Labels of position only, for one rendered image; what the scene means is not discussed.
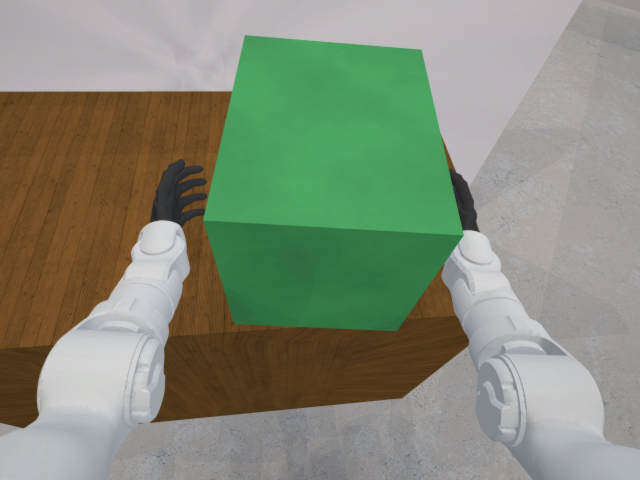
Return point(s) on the left robot forearm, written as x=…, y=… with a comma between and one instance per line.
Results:
x=146, y=297

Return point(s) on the pedestal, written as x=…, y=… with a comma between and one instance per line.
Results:
x=78, y=177

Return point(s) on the right robot hand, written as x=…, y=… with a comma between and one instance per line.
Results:
x=465, y=202

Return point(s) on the left robot upper arm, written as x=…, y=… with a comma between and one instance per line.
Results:
x=97, y=387

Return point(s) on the right robot upper arm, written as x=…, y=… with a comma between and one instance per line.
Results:
x=546, y=410

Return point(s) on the carton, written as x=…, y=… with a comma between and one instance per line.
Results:
x=331, y=203

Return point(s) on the left robot hand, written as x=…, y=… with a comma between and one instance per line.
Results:
x=167, y=204

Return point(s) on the right robot forearm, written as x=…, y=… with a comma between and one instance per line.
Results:
x=490, y=314

